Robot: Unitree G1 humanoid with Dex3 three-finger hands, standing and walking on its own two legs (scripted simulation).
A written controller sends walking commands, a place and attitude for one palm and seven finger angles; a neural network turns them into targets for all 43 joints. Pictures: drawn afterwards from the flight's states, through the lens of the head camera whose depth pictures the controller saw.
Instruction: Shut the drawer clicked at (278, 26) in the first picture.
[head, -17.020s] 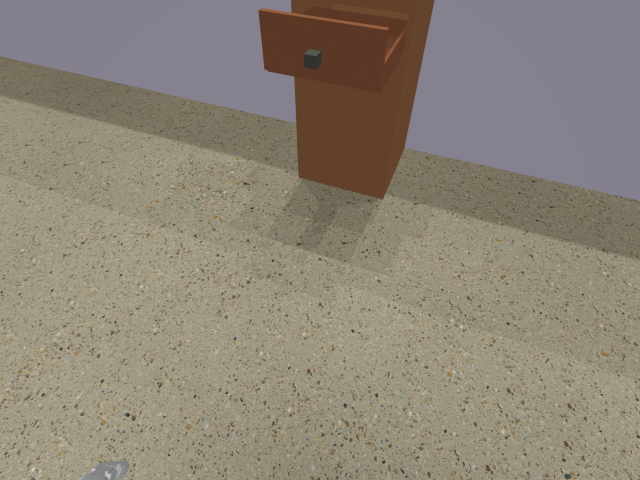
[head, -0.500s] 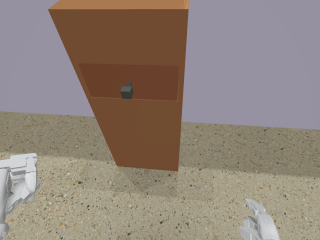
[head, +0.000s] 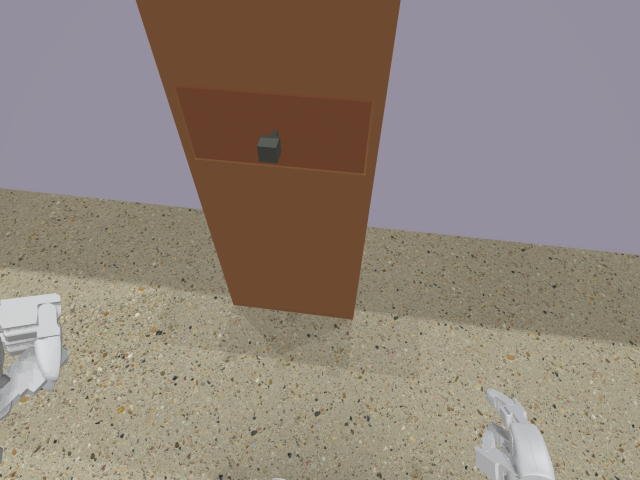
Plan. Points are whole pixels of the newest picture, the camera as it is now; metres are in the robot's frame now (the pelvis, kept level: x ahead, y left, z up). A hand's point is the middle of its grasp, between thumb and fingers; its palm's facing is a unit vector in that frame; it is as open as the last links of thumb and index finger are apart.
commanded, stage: step back with the hand held close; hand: left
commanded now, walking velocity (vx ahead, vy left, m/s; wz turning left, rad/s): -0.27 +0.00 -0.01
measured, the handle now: (271, 143) +0.72 +0.15 +0.00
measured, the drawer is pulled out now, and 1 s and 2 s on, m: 0.00 0.00 0.00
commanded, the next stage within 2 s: stop stepping back and stand still in 0.78 s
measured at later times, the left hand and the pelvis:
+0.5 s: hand (42, 423) +0.14 +0.22 +0.17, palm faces +0.25 -0.84 -0.49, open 3.3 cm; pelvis -0.06 -0.01 +0.00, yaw +1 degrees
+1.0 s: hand out of the picture +0.06 +0.28 +0.18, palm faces +0.32 -0.87 -0.37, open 3.3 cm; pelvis -0.14 +0.06 -0.01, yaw -3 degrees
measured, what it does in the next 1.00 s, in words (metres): walks backwards: right foot, then right foot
